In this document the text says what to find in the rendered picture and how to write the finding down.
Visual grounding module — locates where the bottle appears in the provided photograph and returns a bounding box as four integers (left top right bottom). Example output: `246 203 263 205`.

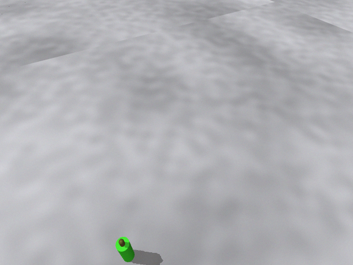
116 237 135 262

